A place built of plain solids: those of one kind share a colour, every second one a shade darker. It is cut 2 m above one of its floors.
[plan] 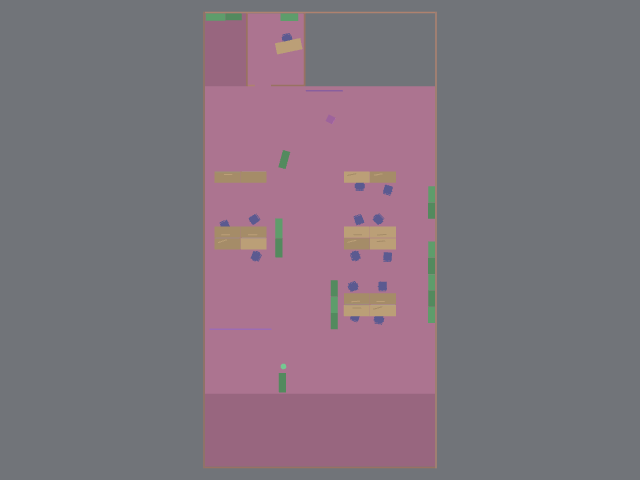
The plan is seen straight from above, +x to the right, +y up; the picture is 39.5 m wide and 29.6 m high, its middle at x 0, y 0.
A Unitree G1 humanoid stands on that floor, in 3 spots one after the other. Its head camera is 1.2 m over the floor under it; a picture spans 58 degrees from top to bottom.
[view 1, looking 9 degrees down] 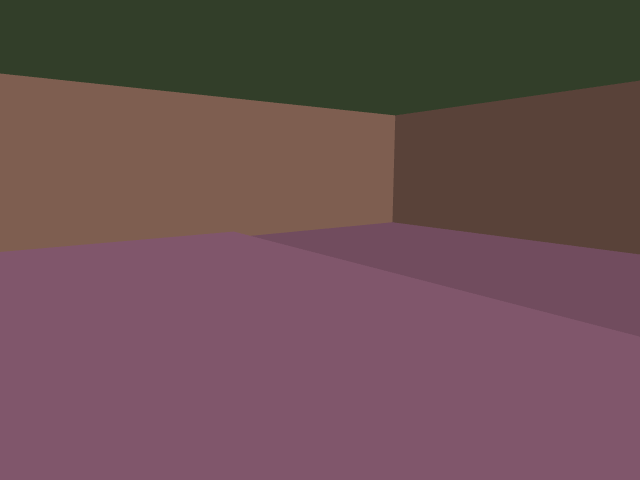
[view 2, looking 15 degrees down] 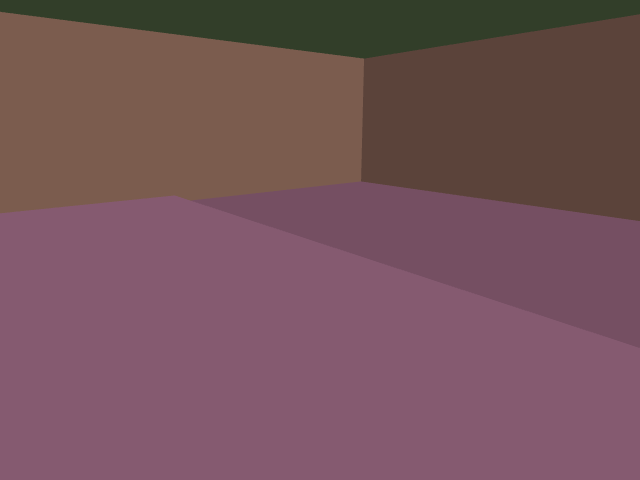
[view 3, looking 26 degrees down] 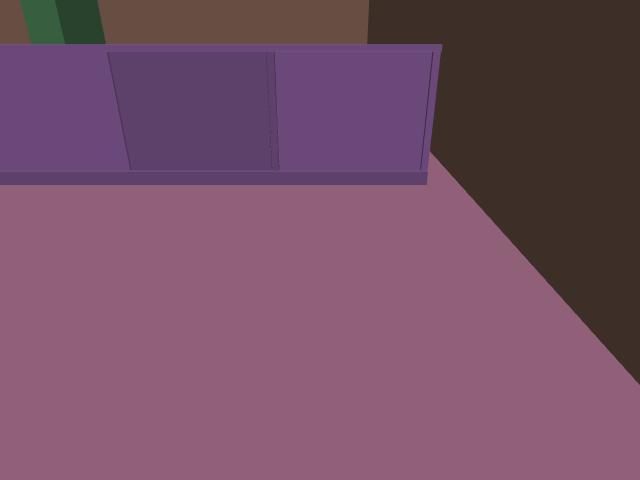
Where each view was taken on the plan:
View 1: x -0.93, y -5.79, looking -36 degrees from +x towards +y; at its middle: floor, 8.43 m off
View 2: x -0.30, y -6.73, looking -39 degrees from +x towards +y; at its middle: floor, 5.10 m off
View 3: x -5.90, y -1.93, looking -90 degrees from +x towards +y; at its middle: floor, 2.74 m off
